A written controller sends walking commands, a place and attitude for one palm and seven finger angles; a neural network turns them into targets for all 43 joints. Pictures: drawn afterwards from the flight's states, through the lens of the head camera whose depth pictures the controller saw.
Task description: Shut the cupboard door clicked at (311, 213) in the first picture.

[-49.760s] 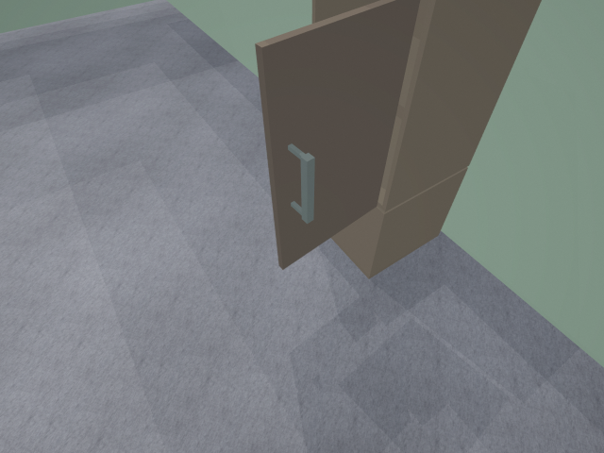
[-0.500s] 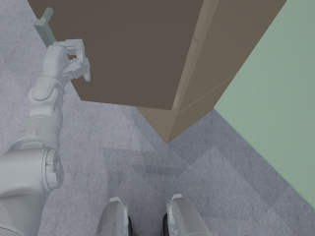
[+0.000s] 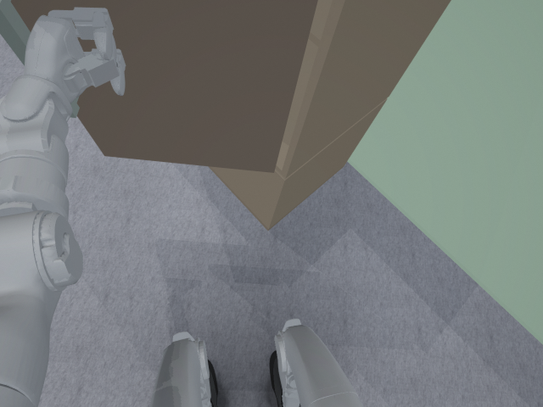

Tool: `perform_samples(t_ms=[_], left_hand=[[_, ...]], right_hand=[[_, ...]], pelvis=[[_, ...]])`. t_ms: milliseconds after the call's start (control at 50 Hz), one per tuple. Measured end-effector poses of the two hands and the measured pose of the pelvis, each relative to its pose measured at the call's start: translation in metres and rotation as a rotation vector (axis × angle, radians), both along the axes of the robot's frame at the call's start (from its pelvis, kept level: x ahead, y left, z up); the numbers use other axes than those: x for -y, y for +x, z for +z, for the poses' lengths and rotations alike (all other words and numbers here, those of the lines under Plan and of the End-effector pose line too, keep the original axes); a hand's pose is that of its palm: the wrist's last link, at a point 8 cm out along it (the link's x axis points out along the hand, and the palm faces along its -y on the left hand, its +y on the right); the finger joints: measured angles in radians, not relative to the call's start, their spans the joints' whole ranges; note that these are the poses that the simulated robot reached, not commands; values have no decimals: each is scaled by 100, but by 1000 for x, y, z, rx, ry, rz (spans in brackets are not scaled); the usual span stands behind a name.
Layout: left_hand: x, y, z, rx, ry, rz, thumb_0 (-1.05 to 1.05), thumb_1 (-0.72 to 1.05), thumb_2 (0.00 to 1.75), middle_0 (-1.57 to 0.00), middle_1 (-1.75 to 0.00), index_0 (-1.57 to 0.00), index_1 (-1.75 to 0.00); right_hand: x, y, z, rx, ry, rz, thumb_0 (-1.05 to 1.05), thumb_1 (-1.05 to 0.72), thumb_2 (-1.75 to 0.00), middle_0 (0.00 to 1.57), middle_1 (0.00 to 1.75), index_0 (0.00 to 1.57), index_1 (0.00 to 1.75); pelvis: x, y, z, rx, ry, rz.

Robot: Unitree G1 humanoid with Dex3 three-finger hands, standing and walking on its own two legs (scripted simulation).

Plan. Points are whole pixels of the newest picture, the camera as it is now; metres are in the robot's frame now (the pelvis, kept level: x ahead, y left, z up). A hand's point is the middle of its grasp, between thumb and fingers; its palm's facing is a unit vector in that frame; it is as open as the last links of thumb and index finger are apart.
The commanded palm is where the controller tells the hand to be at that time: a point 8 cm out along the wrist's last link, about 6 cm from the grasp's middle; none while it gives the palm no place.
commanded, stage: push the door shut along its arc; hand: left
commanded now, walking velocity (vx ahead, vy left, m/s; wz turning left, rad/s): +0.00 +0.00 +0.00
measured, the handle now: (44, 53) +0.59 +0.22 +0.09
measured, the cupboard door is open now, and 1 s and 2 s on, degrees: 44 29 29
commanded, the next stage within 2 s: pull the fist back off the door in 0.48 s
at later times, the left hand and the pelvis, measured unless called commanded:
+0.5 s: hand (131, 43) +0.58 +0.11 +0.10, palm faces -0.35 -0.94 -0.02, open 3.5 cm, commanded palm +0.61 +0.12 +0.10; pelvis -0.01 +0.01 -0.02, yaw +0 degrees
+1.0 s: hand (163, 39) +0.60 +0.08 +0.10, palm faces +0.09 -1.00 +0.00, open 3.2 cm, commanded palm +0.55 +0.12 +0.10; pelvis +0.01 -0.01 +0.01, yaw +0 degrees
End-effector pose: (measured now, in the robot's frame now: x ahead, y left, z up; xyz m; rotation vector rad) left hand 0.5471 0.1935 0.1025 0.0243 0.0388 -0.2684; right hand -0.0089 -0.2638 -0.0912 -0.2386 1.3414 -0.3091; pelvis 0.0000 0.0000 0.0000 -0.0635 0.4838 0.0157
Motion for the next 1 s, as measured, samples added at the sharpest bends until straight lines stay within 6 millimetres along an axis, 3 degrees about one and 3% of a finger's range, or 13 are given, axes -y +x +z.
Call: perform_samples(t_ms=[300,600,720,800,880,1000], left_hand=[[7,19,2,-27,9,-53,2,94,95,-130,-150,-130,-150],[28,46,4,-26,14,-97,3,102,100,-130,-150,-130,-150],[33,51,-7,-53,-142,234,4,93,95,-130,-150,-130,-150],[40,44,-14,-7,-38,404,3,91,92,-130,-150,-130,-150],[56,34,-12,38,45,391,3,91,91,-130,-150,-130,-150],[66,25,-3,-34,-12,364,2,90,90,-130,-150,-130,-150]], right_hand=[[-1,-7,-1,-23,-37,20,1,-90,-90,20,30,20,30],[-13,-37,-7,-84,-46,-16,1,-90,-90,20,30,20,30],[-27,-46,-6,-118,26,6,1,-90,-90,20,30,20,30],[-38,-49,-6,-137,105,14,1,-90,-90,20,30,20,30],[-43,-49,-5,-154,163,-12,1,-90,-90,20,30,20,30],[-33,-38,7,-130,167,-36,1,-90,-90,20,30,20,30]], pelvis=[[-3,-4,-8,-27,-19,14],[-7,-7,-20,-73,-30,9],[-6,-5,-20,-90,-27,3],[-4,-1,-14,-91,-17,0],[0,4,-6,-70,-5,-1],[7,14,13,-26,12,-5]])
